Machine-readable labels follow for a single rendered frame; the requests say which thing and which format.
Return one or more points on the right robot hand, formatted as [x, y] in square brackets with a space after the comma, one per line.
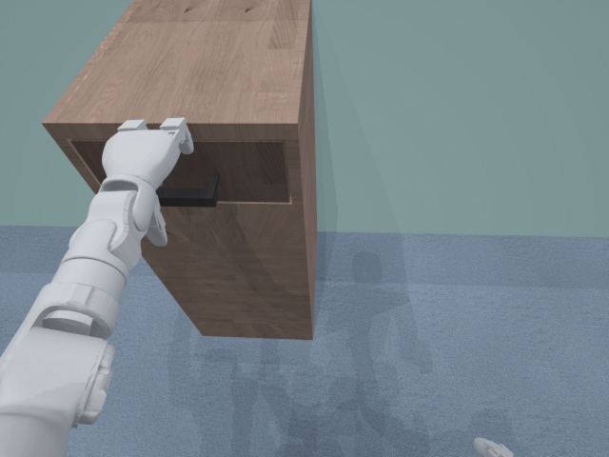
[488, 448]

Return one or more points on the handle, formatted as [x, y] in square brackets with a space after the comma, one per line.
[180, 197]

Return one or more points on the drawer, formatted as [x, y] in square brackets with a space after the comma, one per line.
[251, 170]

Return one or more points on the cabinet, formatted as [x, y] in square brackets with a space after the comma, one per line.
[235, 69]

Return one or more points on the left robot forearm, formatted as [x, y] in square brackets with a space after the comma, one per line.
[83, 296]

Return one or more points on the robot left upper arm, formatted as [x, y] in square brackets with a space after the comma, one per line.
[55, 381]

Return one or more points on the left robot hand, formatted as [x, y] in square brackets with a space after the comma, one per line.
[151, 155]

